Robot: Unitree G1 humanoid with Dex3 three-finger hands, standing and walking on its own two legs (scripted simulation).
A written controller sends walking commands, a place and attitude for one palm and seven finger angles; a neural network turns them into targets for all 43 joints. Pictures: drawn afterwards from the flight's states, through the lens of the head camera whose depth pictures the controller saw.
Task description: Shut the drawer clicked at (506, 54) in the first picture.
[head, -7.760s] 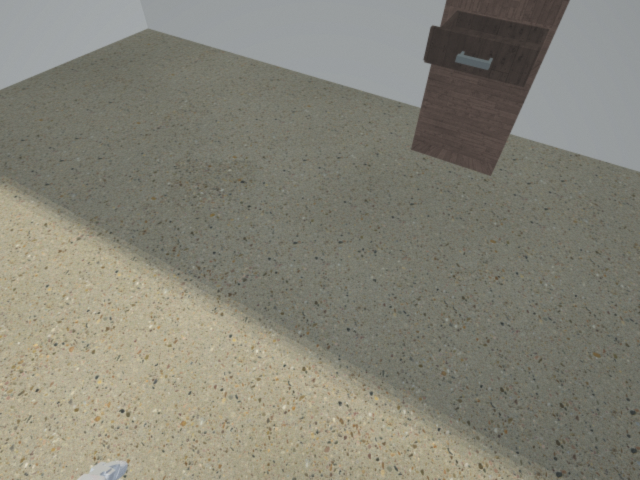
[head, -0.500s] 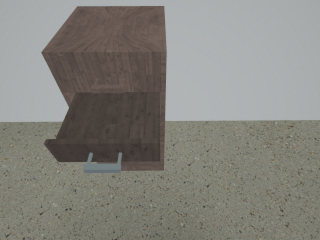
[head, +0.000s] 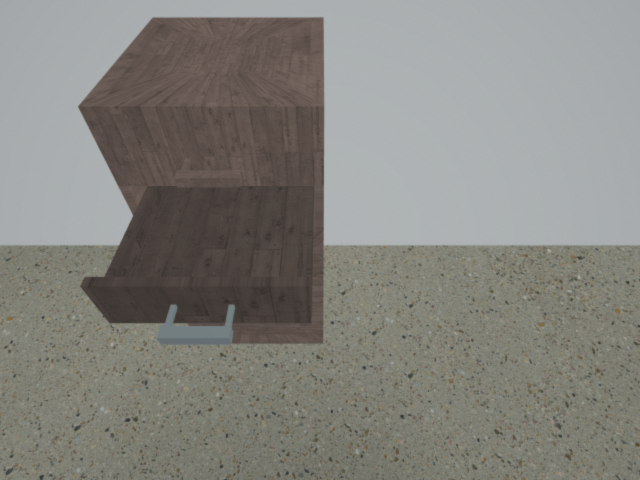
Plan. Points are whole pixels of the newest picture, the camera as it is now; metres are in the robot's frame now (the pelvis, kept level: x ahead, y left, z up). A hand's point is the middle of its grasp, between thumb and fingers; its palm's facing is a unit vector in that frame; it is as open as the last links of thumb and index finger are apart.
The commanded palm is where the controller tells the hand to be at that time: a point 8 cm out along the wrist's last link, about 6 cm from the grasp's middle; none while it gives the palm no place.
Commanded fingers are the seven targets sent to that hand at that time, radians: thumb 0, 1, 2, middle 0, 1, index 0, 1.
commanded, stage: shuffle to correct the standing spot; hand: left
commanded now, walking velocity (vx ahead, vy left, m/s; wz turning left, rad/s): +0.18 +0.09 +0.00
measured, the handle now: (198, 323) +0.39 +0.24 -0.12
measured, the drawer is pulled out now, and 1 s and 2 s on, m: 0.26 0.26 0.26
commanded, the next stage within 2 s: come to a stop and stand still in 0.10 s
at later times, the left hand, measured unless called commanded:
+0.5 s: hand out of the picture +0.09 +0.20 -0.17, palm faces +0.02 -0.97 -0.24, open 7.3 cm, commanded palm none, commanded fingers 0.00 0.90 0.90 -0.20 -0.30 -0.20 -0.30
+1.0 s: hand out of the picture +0.10 +0.21 -0.17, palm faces -0.02 -0.97 -0.22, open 7.3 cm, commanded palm none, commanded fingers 0.00 0.90 0.90 -0.20 -0.30 -0.20 -0.30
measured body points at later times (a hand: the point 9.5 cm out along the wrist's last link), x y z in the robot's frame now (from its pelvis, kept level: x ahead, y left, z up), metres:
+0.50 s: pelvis +0.06 +0.02 +0.00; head +0.10 +0.00 +0.45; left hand +0.09 +0.25 -0.15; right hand +0.03 -0.18 -0.17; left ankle +0.00 +0.13 -0.74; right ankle +0.05 -0.09 -0.73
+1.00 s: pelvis +0.03 +0.03 -0.01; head +0.05 +0.04 +0.44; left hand +0.11 +0.27 -0.15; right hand +0.10 -0.21 -0.15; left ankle +0.00 +0.12 -0.74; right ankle +0.05 -0.09 -0.74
